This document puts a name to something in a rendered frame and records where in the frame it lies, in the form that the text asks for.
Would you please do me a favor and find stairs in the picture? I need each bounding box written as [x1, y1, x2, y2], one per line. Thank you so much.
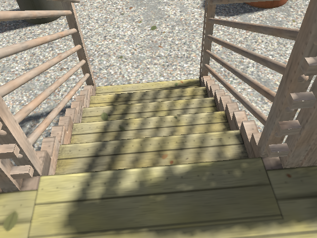
[55, 78, 249, 175]

